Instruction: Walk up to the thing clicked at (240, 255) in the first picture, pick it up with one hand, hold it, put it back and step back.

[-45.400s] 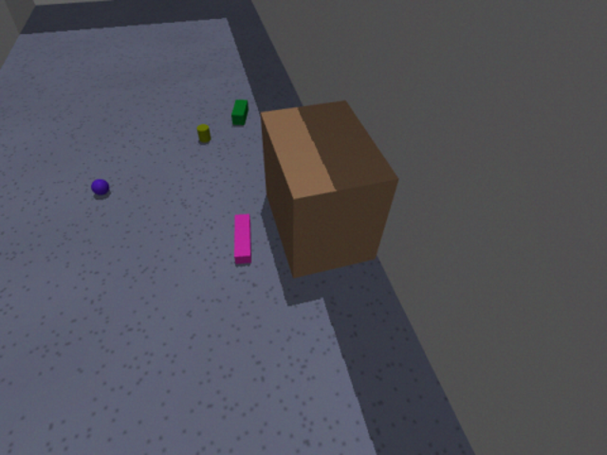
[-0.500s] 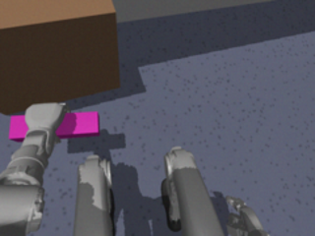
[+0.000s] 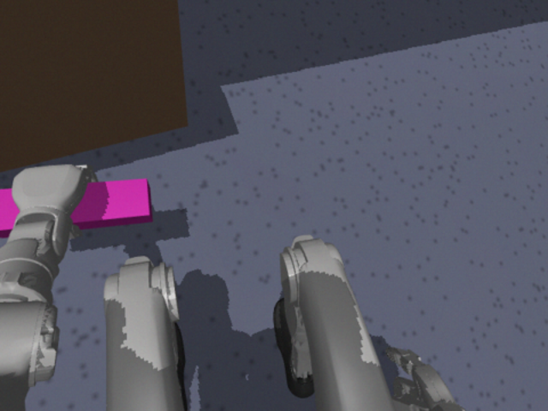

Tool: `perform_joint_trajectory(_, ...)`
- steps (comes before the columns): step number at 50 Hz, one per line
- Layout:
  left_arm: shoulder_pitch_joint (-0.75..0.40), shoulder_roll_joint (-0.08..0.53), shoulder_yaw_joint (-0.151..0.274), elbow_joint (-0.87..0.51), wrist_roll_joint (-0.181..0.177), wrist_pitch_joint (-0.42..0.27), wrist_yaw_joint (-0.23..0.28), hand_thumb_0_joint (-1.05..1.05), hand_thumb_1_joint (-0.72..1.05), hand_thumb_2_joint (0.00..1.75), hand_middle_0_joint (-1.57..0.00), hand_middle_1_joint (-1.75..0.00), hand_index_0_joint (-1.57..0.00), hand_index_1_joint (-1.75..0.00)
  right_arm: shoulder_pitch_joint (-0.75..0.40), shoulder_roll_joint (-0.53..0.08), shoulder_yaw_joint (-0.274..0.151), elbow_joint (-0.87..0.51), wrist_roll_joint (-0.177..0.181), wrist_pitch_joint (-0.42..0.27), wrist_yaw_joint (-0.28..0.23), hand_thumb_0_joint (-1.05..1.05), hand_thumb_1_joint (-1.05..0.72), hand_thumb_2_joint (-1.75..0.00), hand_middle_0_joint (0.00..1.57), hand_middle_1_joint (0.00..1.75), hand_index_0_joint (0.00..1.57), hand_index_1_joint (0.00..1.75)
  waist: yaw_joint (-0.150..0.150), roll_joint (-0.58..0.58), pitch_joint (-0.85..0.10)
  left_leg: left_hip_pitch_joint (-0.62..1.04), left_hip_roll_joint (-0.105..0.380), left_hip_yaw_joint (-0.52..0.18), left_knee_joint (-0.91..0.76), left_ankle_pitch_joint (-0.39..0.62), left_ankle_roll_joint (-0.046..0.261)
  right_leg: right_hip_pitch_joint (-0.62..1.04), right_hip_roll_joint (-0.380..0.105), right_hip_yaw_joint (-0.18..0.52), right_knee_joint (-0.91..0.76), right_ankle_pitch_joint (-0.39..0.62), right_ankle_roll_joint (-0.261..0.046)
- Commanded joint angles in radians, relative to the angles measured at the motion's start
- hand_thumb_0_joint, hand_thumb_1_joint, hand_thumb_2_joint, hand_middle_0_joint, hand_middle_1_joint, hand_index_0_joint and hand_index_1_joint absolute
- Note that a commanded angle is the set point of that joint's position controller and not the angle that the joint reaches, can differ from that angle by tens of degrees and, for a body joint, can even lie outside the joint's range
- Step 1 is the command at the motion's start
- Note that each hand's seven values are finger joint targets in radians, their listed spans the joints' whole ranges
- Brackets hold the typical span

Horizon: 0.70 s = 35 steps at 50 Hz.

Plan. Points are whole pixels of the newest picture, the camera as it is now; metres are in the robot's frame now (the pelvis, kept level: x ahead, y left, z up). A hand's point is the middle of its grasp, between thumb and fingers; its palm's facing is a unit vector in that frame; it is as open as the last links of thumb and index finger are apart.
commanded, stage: crouch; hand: left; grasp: from above
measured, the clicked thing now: (76, 207) +0.43 +0.26 -0.20
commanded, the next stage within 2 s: lower in 0.24 s
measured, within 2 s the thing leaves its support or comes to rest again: rests again in 1.96 s
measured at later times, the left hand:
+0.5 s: hand (76, 216) +0.42 +0.27 -0.22, palm faces -0.48 -0.05 -0.88, open 9.3 cm
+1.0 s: hand (89, 218) +0.42 +0.26 -0.28, palm faces -0.47 -0.08 -0.88, open 9.3 cm
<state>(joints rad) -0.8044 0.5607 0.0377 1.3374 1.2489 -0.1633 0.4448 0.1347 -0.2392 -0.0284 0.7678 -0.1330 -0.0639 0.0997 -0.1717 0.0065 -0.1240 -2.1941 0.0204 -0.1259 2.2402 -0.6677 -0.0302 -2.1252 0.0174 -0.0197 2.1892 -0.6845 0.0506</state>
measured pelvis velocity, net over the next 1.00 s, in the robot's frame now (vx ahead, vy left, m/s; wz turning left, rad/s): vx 0.01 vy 0.00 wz -0.06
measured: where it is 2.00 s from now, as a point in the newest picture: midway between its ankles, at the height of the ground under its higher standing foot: (236, 376)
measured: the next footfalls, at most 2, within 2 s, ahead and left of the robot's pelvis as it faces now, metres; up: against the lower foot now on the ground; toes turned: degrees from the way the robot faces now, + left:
none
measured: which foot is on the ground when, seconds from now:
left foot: down 0.00-1.00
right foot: down 0.00-1.00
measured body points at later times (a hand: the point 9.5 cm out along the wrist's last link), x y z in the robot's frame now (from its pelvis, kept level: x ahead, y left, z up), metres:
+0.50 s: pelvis +0.00 +0.00 -0.04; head +0.23 +0.05 +0.34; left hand +0.44 +0.27 -0.17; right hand +0.07 -0.28 -0.16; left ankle +0.08 +0.13 -0.35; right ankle +0.10 -0.13 -0.35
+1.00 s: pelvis +0.01 +0.00 -0.08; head +0.25 +0.06 +0.30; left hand +0.44 +0.26 -0.23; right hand +0.07 -0.28 -0.19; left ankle +0.08 +0.13 -0.35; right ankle +0.10 -0.13 -0.35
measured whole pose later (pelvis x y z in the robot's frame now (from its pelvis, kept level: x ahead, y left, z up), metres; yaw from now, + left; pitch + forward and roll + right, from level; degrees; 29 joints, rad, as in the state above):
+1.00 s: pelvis +0.01 +0.00 -0.08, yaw -3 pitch +32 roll -7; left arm -0.87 0.69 0.14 1.57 1.30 -0.24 0.59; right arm 0.07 -0.26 0.05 0.82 -0.23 -0.12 0.19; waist -0.23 -0.04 0.00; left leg -2.36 0.01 -0.20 2.51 -0.71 -0.06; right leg -2.29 0.05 -0.06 2.42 -0.70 0.06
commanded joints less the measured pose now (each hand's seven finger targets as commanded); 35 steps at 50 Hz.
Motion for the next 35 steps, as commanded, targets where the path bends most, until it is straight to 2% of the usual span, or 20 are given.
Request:
perform_joint_trajectory(1, -0.335, 0.225, 0.033, -0.121, -0.007, -0.005, 0.048, 0.00, 0.69, 0.71, -0.99, -0.67, -1.03, -0.63, 0.161, -0.223, -0.071, -0.022, 0.001, -0.018, -0.004, 0.00, -0.90, -0.90, 0.20, 0.30, 0.20, 0.30, -0.012, 0.205, -0.645, 0.505, -0.019, 0.103, -0.219, 0.103, 0.052, 0.257, 0.022, -0.101, -0.225, 0.154, -0.085)
perform_joint_trajectory(2, -0.355, 0.261, 0.051, -0.133, -0.004, -0.009, 0.051, 0.00, 0.68, 0.72, -1.00, -0.67, -1.03, -0.64, 0.164, -0.222, -0.070, -0.017, 0.000, -0.019, -0.003, 0.00, -0.90, -0.90, 0.20, 0.30, 0.20, 0.30, -0.002, 0.223, -0.661, 0.502, -0.021, 0.108, -0.208, 0.109, 0.052, 0.267, 0.022, -0.096, -0.219, 0.158, -0.087)
perform_joint_trajectory(3, -0.314, 0.258, 0.056, -0.095, -0.004, -0.005, 0.053, 0.00, 0.68, 0.72, -0.99, -0.68, -1.03, -0.64, 0.166, -0.218, -0.067, -0.017, -0.001, -0.019, -0.002, 0.00, -0.90, -0.90, 0.20, 0.30, 0.20, 0.30, 0.005, 0.205, -0.640, 0.493, -0.020, 0.111, -0.201, 0.114, 0.053, 0.264, 0.020, -0.095, -0.215, 0.162, -0.085)
perform_joint_trajectory(4, -0.320, 0.250, 0.052, -0.097, -0.001, -0.009, 0.054, 0.00, 0.69, 0.73, -1.00, -0.69, -1.04, -0.65, 0.172, -0.227, -0.065, -0.018, -0.006, -0.021, 0.001, 0.00, -0.90, -0.90, 0.20, 0.30, 0.20, 0.30, -0.011, 0.206, -0.639, 0.480, -0.021, 0.112, -0.192, 0.113, 0.054, 0.263, 0.020, -0.098, -0.209, 0.163, -0.083)
perform_joint_trajectory(10, -0.362, 0.278, 0.059, -0.080, 0.007, -0.023, 0.068, 0.00, 0.70, 0.70, -1.00, -0.69, -1.04, -0.64, 0.164, -0.232, -0.061, -0.003, -0.007, -0.022, 0.002, 0.00, -0.90, -0.90, 0.20, 0.30, 0.20, 0.30, -0.008, 0.212, -0.641, 0.446, -0.022, 0.109, -0.165, 0.083, 0.053, 0.220, 0.025, -0.105, -0.175, 0.133, -0.088)
perform_joint_trajectory(12, -0.353, 0.244, 0.040, -0.047, 0.006, -0.027, 0.068, 0.00, 0.70, 0.70, -0.99, -0.70, -1.04, -0.65, 0.167, -0.226, -0.052, 0.002, -0.011, -0.026, 0.007, 0.00, -0.90, -0.90, 0.20, 0.30, 0.20, 0.30, -0.020, 0.211, -0.599, 0.419, -0.022, 0.109, -0.157, 0.080, 0.053, 0.210, 0.027, -0.108, -0.168, 0.132, -0.086)
perform_joint_trajectory(14, -0.352, 0.291, 0.074, -0.061, 0.011, -0.028, 0.075, 0.00, 0.69, 0.68, -0.99, -0.70, -1.03, -0.65, 0.177, -0.237, -0.053, 0.001, -0.013, -0.026, 0.006, 0.00, -0.90, -0.90, 0.20, 0.30, 0.20, 0.30, -0.009, 0.212, -0.636, 0.433, -0.024, 0.112, -0.143, 0.105, 0.054, 0.226, 0.023, -0.107, -0.160, 0.155, -0.084)
perform_joint_trajectory(16, -0.351, 0.261, 0.050, -0.044, 0.008, -0.029, 0.073, 0.00, 0.71, 0.67, -0.98, -0.71, -1.04, -0.65, 0.171, -0.237, -0.050, 0.007, -0.015, -0.028, 0.011, 0.00, -0.90, -0.90, 0.20, 0.30, 0.20, 0.30, -0.018, 0.203, -0.616, 0.423, -0.023, 0.110, -0.138, 0.096, 0.054, 0.211, 0.026, -0.111, -0.152, 0.151, -0.083)
perform_joint_trajectory(17, -0.362, 0.274, 0.058, -0.048, 0.009, -0.031, 0.073, 0.00, 0.69, 0.68, -0.99, -0.69, -1.03, -0.64, 0.169, -0.241, -0.053, 0.011, -0.014, -0.027, 0.010, 0.00, -0.90, -0.90, 0.20, 0.30, 0.20, 0.30, -0.015, 0.214, -0.625, 0.430, -0.021, 0.108, -0.132, 0.100, 0.052, 0.196, 0.027, -0.112, -0.144, 0.154, -0.085)
perform_joint_trajectory(19, -0.355, 0.262, 0.050, -0.019, 0.005, -0.031, 0.074, 0.00, 0.67, 0.73, -1.03, -0.70, -1.05, -0.68, 0.170, -0.239, -0.047, 0.016, -0.016, -0.030, 0.011, 0.00, -0.91, -0.90, 0.20, 0.30, 0.20, 0.30, -0.019, 0.211, -0.613, 0.420, -0.021, 0.109, -0.116, 0.110, 0.052, 0.196, 0.028, -0.112, -0.132, 0.167, -0.084)
perform_joint_trajectory(21, -0.356, 0.275, 0.052, 0.017, 0.013, -0.039, 0.076, 0.00, 0.68, 0.73, -1.03, -0.69, -1.05, -0.67, 0.168, -0.243, -0.040, 0.015, -0.020, -0.030, 0.016, 0.00, -0.91, -0.90, 0.20, 0.30, 0.20, 0.30, -0.033, 0.192, -0.583, 0.375, -0.022, 0.105, -0.097, 0.102, 0.056, 0.188, 0.030, -0.116, -0.122, 0.161, -0.081)
perform_joint_trajectory(22, -0.358, 0.263, 0.049, 0.023, 0.013, -0.044, 0.077, 0.00, 0.70, 0.73, -1.04, -0.70, -1.06, -0.67, 0.172, -0.242, -0.034, 0.016, -0.025, -0.033, 0.019, 0.00, -0.91, -0.90, 0.20, 0.30, 0.20, 0.30, -0.038, 0.188, -0.570, 0.363, -0.025, 0.107, -0.091, 0.108, 0.056, 0.196, 0.029, -0.117, -0.121, 0.167, -0.079)
perform_joint_trajectory(23, -0.350, 0.266, 0.044, 0.053, 0.014, -0.049, 0.078, 0.00, 0.68, 0.72, -1.03, -0.69, -1.05, -0.66, 0.168, -0.242, -0.030, 0.022, -0.025, -0.033, 0.021, 0.00, -0.91, -0.90, 0.20, 0.30, 0.20, 0.30, -0.036, 0.168, -0.572, 0.346, -0.023, 0.103, -0.083, 0.105, 0.058, 0.199, 0.033, -0.120, -0.115, 0.166, -0.078)
perform_joint_trajectory(24, -0.364, 0.297, 0.065, 0.044, 0.020, -0.056, 0.083, 0.00, 0.68, 0.71, -1.03, -0.69, -1.05, -0.66, 0.168, -0.247, -0.026, 0.020, -0.029, -0.035, 0.024, 0.00, -0.91, -0.90, 0.20, 0.30, 0.20, 0.30, -0.039, 0.168, -0.568, 0.344, -0.023, 0.102, -0.073, 0.104, 0.059, 0.198, 0.033, -0.122, -0.109, 0.165, -0.077)
perform_joint_trajectory(27, -0.359, 0.324, 0.089, 0.037, 0.025, -0.073, 0.102, 0.00, 0.69, 0.70, -1.03, -0.69, -1.06, -0.66, 0.157, -0.254, -0.022, 0.018, -0.036, -0.037, 0.028, 0.00, -0.91, -0.90, 0.20, 0.30, 0.20, 0.30, -0.027, 0.200, -0.595, 0.360, -0.023, 0.102, -0.063, 0.117, 0.054, 0.206, 0.036, -0.126, -0.092, 0.175, -0.077)
perform_joint_trajectory(29, -0.371, 0.327, 0.090, 0.031, 0.035, -0.082, 0.115, 0.00, 0.70, 0.69, -1.02, -0.70, -1.06, -0.67, 0.153, -0.259, -0.022, 0.018, -0.043, -0.038, 0.031, 0.00, -0.91, -0.90, 0.20, 0.30, 0.20, 0.30, -0.041, 0.215, -0.598, 0.361, -0.021, 0.100, -0.048, 0.121, 0.052, 0.196, 0.038, -0.130, -0.077, 0.181, -0.076)
perform_joint_trajectory(31, -0.359, 0.326, 0.092, 0.044, 0.044, -0.083, 0.128, 0.00, 0.70, 0.71, -1.03, -0.71, -1.06, -0.68, 0.144, -0.257, -0.019, 0.024, -0.049, -0.038, 0.034, 0.00, -0.91, -0.90, 0.20, 0.30, 0.20, 0.30, -0.036, 0.232, -0.591, 0.365, -0.021, 0.099, -0.046, 0.119, 0.050, 0.185, 0.041, -0.131, -0.067, 0.182, -0.077)
perform_joint_trajectory(34, -0.350, 0.356, 0.125, 0.031, 0.047, -0.086, 0.157, 0.00, 0.69, 0.70, -1.02, -0.69, -1.06, -0.66, 0.136, -0.267, -0.020, 0.024, -0.059, -0.038, 0.038, 0.00, -0.91, -0.90, 0.20, 0.30, 0.20, 0.30, -0.034, 0.267, -0.598, 0.368, -0.022, 0.096, -0.035, 0.121, 0.046, 0.168, 0.038, -0.137, -0.048, 0.181, -0.078)
perform_joint_trajectory(35, -0.338, 0.336, 0.109, 0.054, 0.054, -0.080, 0.159, 0.00, 0.68, 0.71, -1.02, -0.69, -1.05, -0.66, 0.135, -0.258, -0.018, 0.027, -0.062, -0.039, 0.041, 0.00, -0.91, -0.90, 0.20, 0.30, 0.20, 0.30, -0.037, 0.259, -0.595, 0.370, -0.020, 0.098, -0.028, 0.126, 0.046, 0.171, 0.042, -0.135, -0.046, 0.190, -0.078)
